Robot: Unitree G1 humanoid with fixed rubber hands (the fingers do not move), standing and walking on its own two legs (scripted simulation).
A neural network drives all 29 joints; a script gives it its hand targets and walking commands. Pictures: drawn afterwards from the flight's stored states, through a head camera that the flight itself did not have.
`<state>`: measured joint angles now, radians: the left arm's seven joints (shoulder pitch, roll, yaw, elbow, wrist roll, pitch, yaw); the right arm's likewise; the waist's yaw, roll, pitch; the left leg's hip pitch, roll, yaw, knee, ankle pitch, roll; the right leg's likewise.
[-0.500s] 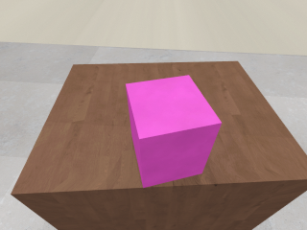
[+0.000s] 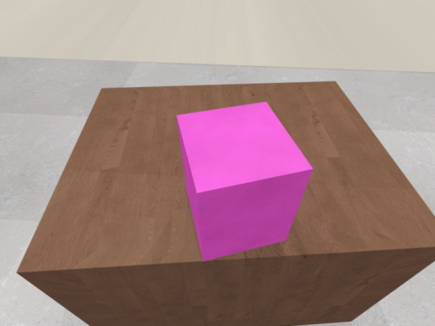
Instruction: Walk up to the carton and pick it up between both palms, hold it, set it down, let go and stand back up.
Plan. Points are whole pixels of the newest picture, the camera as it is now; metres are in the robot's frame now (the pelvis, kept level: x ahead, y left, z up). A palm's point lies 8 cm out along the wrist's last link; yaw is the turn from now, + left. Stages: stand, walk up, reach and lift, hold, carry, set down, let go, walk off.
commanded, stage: stand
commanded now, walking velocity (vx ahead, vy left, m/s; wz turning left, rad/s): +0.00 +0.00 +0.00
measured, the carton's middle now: (234, 181) +0.42 -0.01 +0.02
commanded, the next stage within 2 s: none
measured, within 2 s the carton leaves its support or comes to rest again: neither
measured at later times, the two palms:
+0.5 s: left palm out of the picture +0.06 +0.29 -0.12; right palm out of the picture +0.07 -0.30 -0.12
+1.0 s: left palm out of the picture +0.07 +0.29 -0.12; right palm out of the picture +0.07 -0.30 -0.12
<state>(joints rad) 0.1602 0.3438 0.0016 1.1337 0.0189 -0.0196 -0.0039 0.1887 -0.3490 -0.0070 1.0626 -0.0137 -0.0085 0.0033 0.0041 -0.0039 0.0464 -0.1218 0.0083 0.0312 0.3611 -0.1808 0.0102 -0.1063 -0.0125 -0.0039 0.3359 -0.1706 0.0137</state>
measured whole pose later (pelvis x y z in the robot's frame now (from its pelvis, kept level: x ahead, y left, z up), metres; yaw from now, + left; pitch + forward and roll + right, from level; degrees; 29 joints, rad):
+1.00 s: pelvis +0.01 +0.00 +0.00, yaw +1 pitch -3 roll +0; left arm 0.13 0.34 0.00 1.13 0.02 -0.02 0.00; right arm 0.15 -0.34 -0.01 1.10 -0.01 -0.01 0.00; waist 0.00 0.00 0.05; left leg -0.11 0.01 0.02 0.34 -0.18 0.00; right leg -0.10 -0.01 -0.01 0.32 -0.17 0.01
